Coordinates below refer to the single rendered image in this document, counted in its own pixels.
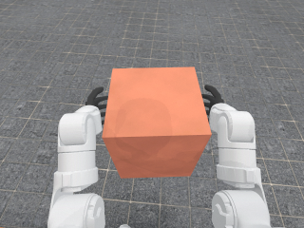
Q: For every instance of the left robot upper arm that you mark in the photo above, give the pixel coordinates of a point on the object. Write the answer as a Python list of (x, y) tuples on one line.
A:
[(78, 211)]

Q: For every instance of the right robot upper arm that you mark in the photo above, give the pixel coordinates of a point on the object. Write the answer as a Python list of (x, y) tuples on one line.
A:
[(239, 209)]

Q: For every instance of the carton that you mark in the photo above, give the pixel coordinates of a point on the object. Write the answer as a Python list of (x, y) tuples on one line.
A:
[(155, 123)]

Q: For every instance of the right robot hand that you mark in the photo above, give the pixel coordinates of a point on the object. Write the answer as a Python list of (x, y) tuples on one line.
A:
[(215, 99)]

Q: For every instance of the robot left forearm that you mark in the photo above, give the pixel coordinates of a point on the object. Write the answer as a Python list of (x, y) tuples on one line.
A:
[(76, 159)]

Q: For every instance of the robot right forearm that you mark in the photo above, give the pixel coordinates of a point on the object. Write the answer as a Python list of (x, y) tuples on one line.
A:
[(237, 161)]

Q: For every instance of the left robot hand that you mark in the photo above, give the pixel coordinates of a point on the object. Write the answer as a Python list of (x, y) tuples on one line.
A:
[(92, 100)]

